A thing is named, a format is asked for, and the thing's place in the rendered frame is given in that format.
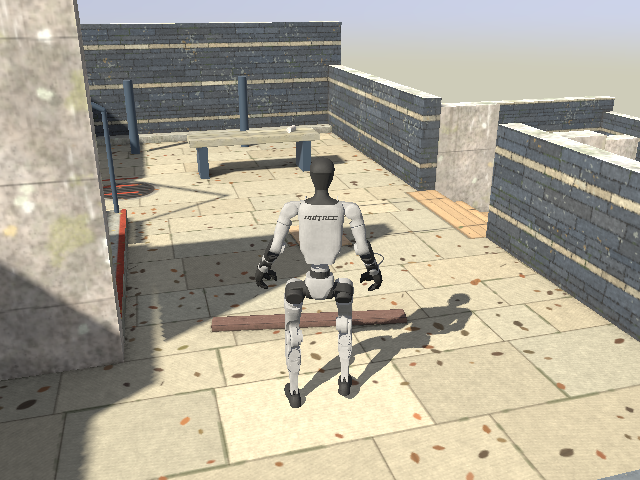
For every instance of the robot right forearm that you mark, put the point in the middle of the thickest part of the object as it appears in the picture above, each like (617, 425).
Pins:
(370, 261)

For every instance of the robot right hand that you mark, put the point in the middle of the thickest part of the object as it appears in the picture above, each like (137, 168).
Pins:
(377, 279)

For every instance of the robot left hand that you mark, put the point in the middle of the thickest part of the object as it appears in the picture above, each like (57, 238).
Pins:
(260, 275)

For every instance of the robot left forearm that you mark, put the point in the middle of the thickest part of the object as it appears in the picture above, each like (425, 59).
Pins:
(267, 259)

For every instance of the right robot thigh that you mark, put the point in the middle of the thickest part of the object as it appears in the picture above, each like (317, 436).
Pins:
(343, 291)

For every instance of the right robot upper arm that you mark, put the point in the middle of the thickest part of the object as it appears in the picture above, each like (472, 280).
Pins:
(353, 212)

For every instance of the robot left shin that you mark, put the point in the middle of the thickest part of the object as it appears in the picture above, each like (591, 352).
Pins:
(293, 362)

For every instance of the left robot upper arm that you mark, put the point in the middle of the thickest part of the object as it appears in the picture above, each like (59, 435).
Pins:
(289, 210)

